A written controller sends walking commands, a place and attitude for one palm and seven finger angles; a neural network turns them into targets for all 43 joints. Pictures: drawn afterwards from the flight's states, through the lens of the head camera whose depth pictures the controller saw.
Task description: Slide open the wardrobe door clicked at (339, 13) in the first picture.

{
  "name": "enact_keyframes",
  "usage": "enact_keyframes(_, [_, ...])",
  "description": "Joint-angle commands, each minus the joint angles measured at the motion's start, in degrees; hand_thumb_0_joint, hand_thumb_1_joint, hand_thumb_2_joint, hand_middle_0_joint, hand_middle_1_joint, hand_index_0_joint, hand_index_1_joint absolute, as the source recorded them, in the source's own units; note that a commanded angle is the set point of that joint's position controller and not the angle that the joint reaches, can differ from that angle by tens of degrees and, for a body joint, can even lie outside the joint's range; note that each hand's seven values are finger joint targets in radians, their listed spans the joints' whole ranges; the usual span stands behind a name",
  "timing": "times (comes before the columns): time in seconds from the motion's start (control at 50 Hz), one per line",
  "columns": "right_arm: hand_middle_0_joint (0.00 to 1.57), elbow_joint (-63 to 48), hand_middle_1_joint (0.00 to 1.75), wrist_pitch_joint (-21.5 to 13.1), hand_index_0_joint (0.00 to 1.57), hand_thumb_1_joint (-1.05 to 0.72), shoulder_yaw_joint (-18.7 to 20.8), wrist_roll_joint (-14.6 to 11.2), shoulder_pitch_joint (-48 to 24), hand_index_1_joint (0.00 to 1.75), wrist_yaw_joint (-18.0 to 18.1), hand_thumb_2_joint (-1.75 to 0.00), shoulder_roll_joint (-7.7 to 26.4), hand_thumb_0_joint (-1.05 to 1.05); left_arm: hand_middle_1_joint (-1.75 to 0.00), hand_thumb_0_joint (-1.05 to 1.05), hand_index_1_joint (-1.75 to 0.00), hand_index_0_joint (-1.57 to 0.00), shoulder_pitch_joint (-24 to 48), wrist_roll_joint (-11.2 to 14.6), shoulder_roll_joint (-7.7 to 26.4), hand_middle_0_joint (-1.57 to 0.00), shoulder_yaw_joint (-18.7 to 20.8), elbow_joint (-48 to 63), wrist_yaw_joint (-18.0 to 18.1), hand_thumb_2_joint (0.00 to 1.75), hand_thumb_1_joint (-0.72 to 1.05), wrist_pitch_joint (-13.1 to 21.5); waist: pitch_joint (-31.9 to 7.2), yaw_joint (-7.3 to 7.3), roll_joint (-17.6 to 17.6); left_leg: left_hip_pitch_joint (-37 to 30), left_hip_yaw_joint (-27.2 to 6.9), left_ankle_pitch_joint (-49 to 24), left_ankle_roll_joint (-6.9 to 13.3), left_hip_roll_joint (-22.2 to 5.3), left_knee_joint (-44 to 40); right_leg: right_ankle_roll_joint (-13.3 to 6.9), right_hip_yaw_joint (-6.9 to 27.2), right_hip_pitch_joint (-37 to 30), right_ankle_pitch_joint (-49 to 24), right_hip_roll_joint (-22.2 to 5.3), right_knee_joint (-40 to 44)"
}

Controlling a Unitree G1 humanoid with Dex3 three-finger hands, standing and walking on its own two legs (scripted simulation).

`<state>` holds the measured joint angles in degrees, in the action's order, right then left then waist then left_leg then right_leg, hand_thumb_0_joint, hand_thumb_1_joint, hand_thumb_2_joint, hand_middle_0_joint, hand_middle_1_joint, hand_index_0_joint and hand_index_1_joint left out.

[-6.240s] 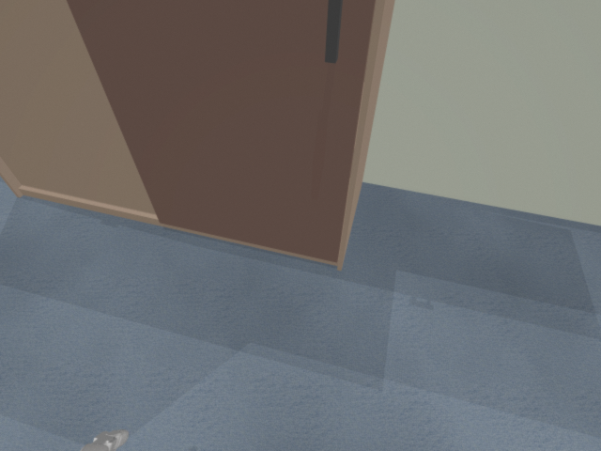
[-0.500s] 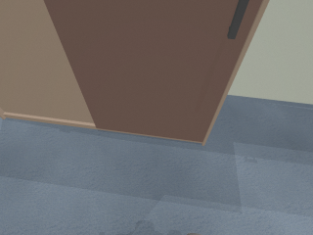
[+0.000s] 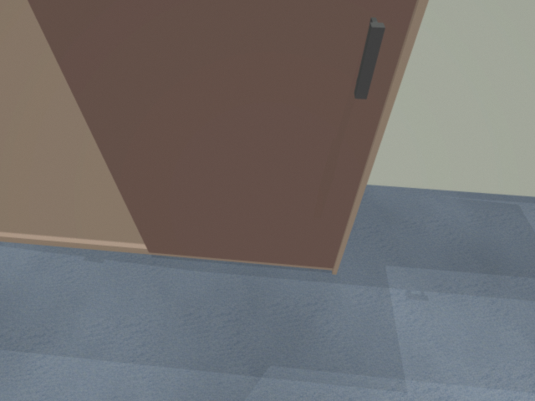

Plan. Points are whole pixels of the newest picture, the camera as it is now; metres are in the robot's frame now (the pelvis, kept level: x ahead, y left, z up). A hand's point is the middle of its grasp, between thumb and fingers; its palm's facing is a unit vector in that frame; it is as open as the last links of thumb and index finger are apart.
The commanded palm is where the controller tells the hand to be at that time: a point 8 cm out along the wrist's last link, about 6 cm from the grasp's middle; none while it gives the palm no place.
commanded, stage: take the last steps up to it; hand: right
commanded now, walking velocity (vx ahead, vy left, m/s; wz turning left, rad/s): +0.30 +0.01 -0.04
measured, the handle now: (367, 58) +0.74 -0.15 +0.18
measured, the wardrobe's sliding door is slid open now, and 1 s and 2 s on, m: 0.00 0.00 0.00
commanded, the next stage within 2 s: come to a stop and stand still in 0.58 s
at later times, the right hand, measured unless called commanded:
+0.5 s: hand out of the picture +0.06 -0.14 -0.18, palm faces +0.17 +0.98 -0.13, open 7.3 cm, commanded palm none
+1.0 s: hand (383, 319) +0.33 -0.21 -0.17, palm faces +0.05 +0.97 -0.22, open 7.3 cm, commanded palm none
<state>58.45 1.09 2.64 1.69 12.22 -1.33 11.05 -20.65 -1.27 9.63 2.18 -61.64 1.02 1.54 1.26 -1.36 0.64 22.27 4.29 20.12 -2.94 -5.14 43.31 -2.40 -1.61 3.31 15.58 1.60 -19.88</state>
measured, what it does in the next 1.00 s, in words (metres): walks ahead: left foot, then right foot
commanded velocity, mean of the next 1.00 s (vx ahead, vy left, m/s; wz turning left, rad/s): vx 0.08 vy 0.02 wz -0.02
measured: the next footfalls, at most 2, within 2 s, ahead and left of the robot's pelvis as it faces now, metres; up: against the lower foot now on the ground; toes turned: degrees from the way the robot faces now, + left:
left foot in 0.08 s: +0.11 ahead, +0.14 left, +0.00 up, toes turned +6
right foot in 0.54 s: +0.29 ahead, -0.12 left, +0.00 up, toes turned -11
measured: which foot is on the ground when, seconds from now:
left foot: up 0.00-0.06, down 0.08-0.56, up 0.58-1.00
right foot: down 0.00-0.10, up 0.12-0.52, down 0.54-1.00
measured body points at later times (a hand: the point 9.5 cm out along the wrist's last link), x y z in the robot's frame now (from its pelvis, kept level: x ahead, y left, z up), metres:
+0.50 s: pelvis +0.15 +0.00 -0.01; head +0.17 -0.01 +0.44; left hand +0.25 +0.23 -0.15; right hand +0.05 -0.19 -0.17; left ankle +0.07 +0.13 -0.74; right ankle +0.24 -0.12 -0.72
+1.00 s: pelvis +0.25 -0.02 -0.01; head +0.27 -0.02 +0.44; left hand +0.27 +0.21 -0.16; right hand +0.33 -0.26 -0.16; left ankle +0.27 +0.10 -0.72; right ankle +0.25 -0.11 -0.74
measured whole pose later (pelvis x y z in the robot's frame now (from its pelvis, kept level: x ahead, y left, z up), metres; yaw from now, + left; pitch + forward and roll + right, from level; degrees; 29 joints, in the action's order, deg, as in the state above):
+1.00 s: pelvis +0.25 -0.02 -0.01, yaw -1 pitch -2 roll +0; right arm 56.9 2.5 3.4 1.5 9.3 1.6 10.7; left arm -14.1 -1.3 7.6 2.7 -61.2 2.3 -0.2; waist 3.7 -1.2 1.2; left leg 20.7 3.2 21.9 -1.8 -2.9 44.7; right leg -2.2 -10.0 10.6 14.4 -2.0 -27.0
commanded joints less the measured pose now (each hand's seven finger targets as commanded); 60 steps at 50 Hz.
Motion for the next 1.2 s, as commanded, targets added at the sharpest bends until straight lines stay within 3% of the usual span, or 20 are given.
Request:
enact_keyframes(0.0, [0.2,-3.9,0.3,-2.5,0.2,-0.9,0.93,-0.31,-1.66,0.3,0.17,-0.9,2.59,0.0,-0.3,0.0,-0.3,-0.2,-0.94,-0.34,9.09,-0.2,1.8,1.46,0.49,0.9,0.9,0.87,4.8,1.25,-6.85,-5.09,1.79,-3.69,0.56,1.73,-10.46,-6.5,12.06,7.63,-1.39,-14.75,4.71])
enact_keyframes(0.04, [0.2,-0.67,0.3,-3.48,0.2,-0.9,1.77,-0.13,7.07,0.3,0.61,-0.9,5.27,0.0,-0.3,0.0,-0.3,-0.2,-0.92,0.11,7.06,-0.2,1.35,0.9,0.29,0.9,0.9,1.17,1.13,5.09,-0.64,-22.45,-1.34,-6.55,2.14,0.28,-19.06,-2.9,7.5,16.47,-0.08,-9.45,-8.04])
enact_keyframes(0.08, [0.2,1.91,0.3,-3.92,0.2,-0.9,3.34,-0.36,18.73,0.3,1.64,-0.9,13.8,0.0,-0.3,0.0,-0.3,-0.2,1.67,0.43,4.14,-0.2,0.7,4.83,-0.37,0.9,0.9,1.45,-2.61,9.24,16.19,-32.74,-31.01,7.49,11.72,-21.51,-31.82,0.75,-0.95,34.48,19.38,-1.46,-35.27])
enact_keyframes(0.1, [0.2,1.9,0.3,-4.05,0.2,-0.9,3.3,-0.81,17.04,0.3,1.88,-0.9,12.65,0.0,-0.3,0.0,-0.3,-0.2,4.2,0.12,6.04,-0.2,1.51,4.87,-0.66,0.9,0.9,0.89,0.34,8.94,15.21,-24.8,-33.57,18.53,12.93,-21.52,-35.89,0.36,2.8,35.35,15.98,-4.2,-42.69])
enact_keyframes(0.14, [0.2,0.42,0.3,-4.04,0.2,-0.9,2.04,-0.68,9.32,0.3,2.35,-0.9,7.26,0.0,-0.3,0.0,-0.3,-0.2,4.93,-0.12,5.08,-0.2,2.13,3.81,-1.33,0.9,0.9,0.35,6.74,4.73,5.8,-14.98,-24.75,17.71,11.57,-18.56,-37.02,0.85,3.13,35.2,6.31,-7.68,-46.57])
enact_keyframes(0.2, [0.2,0.12,0.3,-5.1,0.2,-0.9,0.87,-0.45,7.84,0.3,2.46,-0.9,2.74,0.0,-0.3,0.0,-0.3,-0.2,0.35,-0.59,1.47,-0.2,1.8,1.58,-1.78,0.9,0.9,-0.88,5.65,1.4,5.32,-9.75,-9.4,0.19,8.48,-11.67,-35.91,2.98,0.42,29.07,-1.49,-8.57,-42.7])
enact_keyframes(0.46, [0.2,5.05,0.3,-5.38,0.2,-0.9,0.93,-0.02,13.71,0.3,2.87,-0.9,5.65,0.0,-0.3,0.0,-0.3,-0.2,12.07,0.24,1.56,-0.2,1.08,6.56,-2.82,0.9,0.9,0.7,5.4,2.31,6.51,-15.67,-3.51,-22.98,9.31,-11.29,-27.02,2.24,-4.84,19.49,-2.7,-5.98,-15.36])
enact_keyframes(0.5, [0.2,5.15,0.3,-4.95,0.2,-0.9,0.88,-0.47,13.4,0.3,2.9,-0.9,4.63,0.0,-0.3,0.0,-0.3,-0.2,1.4,-0.23,4.81,-0.2,1.67,2.99,-1.77,0.9,0.9,1.61,-1.06,-2.35,0.59,-12.2,0.65,-27.38,6.71,-6.89,-10.36,1.48,-5.1,1.75,-8.16,-4.54,-6.51])
enact_keyframes(0.52, [0.2,4.59,0.3,-4.63,0.2,-0.9,0.5,-1.0,16.29,0.3,2.64,-0.9,2.09,0.0,-0.3,0.0,-0.3,-0.2,-5.21,-0.86,10.69,-0.2,2.87,1.68,-0.98,0.9,0.9,2.1,-7.95,-3.77,-11.39,-2.0,4.48,-11.12,3.88,-0.91,4.08,-2.23,8.19,-11.44,-16.24,-16.47,-5.52])
enact_keyframes(0.54, [0.2,3.04,0.3,-4.55,0.2,-0.9,-0.16,-1.09,15.44,0.3,2.46,-0.9,0.46,0.0,-0.3,0.0,-0.3,-0.2,-8.79,-0.09,14.74,-0.2,3.52,0.97,-0.44,0.9,0.9,1.43,-9.49,-3.99,-19.3,6.2,3.54,14.78,2.72,3.61,17.82,-6.64,20.07,-13.89,-23.28,-25.75,-0.74])
enact_keyframes(0.56, [0.2,3.25,0.3,-3.92,0.2,-0.9,-0.04,-0.88,14.12,0.3,2.98,-0.9,1.04,0.0,-0.3,0.0,-0.3,-0.2,-6.73,0.19,13.36,-0.2,3.04,0.77,0.28,0.9,0.9,1.3,-10.58,-3.92,-16.87,8.22,-1.71,14.34,3.31,2.12,24.27,-6.72,20.01,-11.68,-19.27,-26.82,2.23])
enact_keyframes(0.62, [0.2,3.73,0.3,-3.54,0.2,-0.9,0.51,-0.34,9.47,0.3,1.95,-0.9,-0.07,0.0,-0.3,0.0,-0.3,-0.2,2.35,0.19,5.98,-0.2,1.05,3.04,0.46,0.9,0.9,2.06,0.79,-0.32,-6.66,8.06,-3.21,3.08,2.53,-2.38,25.32,-5.65,9.93,4.56,-17.21,-21.45,5.97])
enact_keyframes(0.7, [0.2,5.02,0.3,-1.33,0.2,-0.9,0.34,-0.35,13.08,0.3,2.49,-0.9,-2.41,0.0,-0.3,0.0,-0.3,-0.2,5.07,0.4,2.55,-0.2,0.43,3.44,0.96,0.9,0.9,2.55,-0.23,2.88,-4.75,1.66,-3.77,-3.71,0.65,-2.21,17.3,-3.84,1.64,10.06,-29.08,-17.82,6.85])
enact_keyframes(0.78, [0.2,3.1,0.3,0.56,0.2,-0.9,0.56,-0.44,10.99,0.3,3.08,-0.9,-0.94,0.0,-0.3,0.0,-0.3,-0.2,6.08,0.38,4.77,-0.2,0.51,3.65,1.76,0.9,0.9,1.35,-0.89,3.08,-4.91,0.51,-3.44,-3.79,-0.28,-0.44,10.7,-4.99,0.53,7.38,-41.82,-19.23,3.18])
enact_keyframes(0.96, [0.2,-3.78,0.3,1.01,0.2,-0.9,1.15,-0.5,1.36,0.3,3.24,-0.9,1.94,0.0,-0.3,0.0,-0.3,-0.2,4.44,-0.45,7.91,-0.2,2.77,3.22,1.61,0.9,0.9,-1.54,0.37,0.84,-9.99,-2.14,-1.54,2.3,1.72,1.91,-2.94,-6.94,4.14,4.21,-41.65,-19.9,-2.41])
enact_keyframes(1.02, [0.2,-2.95,0.3,-0.38,0.2,-0.9,1.35,-0.48,5.07,0.3,3.39,-0.9,3.65,0.0,-0.3,0.0,-0.3,-0.2,4.4,0.2,6.93,-0.2,2.97,3.43,0.9,0.9,0.9,-1.96,-3.47,2.83,-6.07,-12.11,-1.6,-16.29,1.97,0.6,-19.76,-1.9,1.0,6.25,-27.54,-14.55,-9.3])
enact_keyframes(1.06, [0.2,-2.85,0.3,-1.64,0.2,-0.9,1.89,-0.13,5.15,0.3,3.73,-0.9,9.84,0.0,-0.3,0.0,-0.3,-0.2,2.76,0.93,1.68,-0.2,2.27,4.96,0.18,0.9,0.9,-2.31,-4.61,1.98,10.53,-18.61,-15.52,-52.83,10.39,-16.92,-19.86,3.94,-4.97,18.12,13.5,-3.63,-22.43])
enact_keyframes(1.1, [0.2,-3.05,0.3,-1.63,0.2,-0.9,2.01,-0.45,3.8,0.3,3.9,-0.9,9.45,0.0,-0.3,0.0,-0.3,-0.2,5.2,0.71,2.85,-0.2,2.52,5.16,0.77,0.9,0.9,-4.35,-5.22,2.86,11.11,-12.92,-18.52,-47.8,15.88,-17.97,-22.52,3.89,2.45,18.17,19.63,-2.91,-36.0])
enact_keyframes(1.14, [0.2,-4.12,0.3,-1.35,0.2,-0.9,2.02,-0.52,-0.47,0.3,4.33,-0.9,8.21,0.0,-0.3,0.0,-0.3,-0.2,3.62,0.46,3.35,-0.2,2.56,3.71,0.43,0.9,0.9,-4.63,-3.76,1.33,4.45,-13.54,-14.59,-41.15,15.18,-14.97,-22.21,4.57,3.33,21.42,13.71,-3.23,-42.39])
enact_keyframes(1.18, [0.2,-4.21,0.3,-1.54,0.2,-0.9,2.1,-0.52,0.14,0.3,4.29,-0.9,8.11,0.0,-0.3,0.0,-0.3,-0.2,4.08,0.2,3.72,-0.2,2.61,3.93,-0.1,0.9,0.9,-4.88,-2.55,1.96,6.23,-11.84,-13.41,-34.05,13.18,-13.41,-23.53,5.3,3.51,22.4,9.9,-3.3,-43.57])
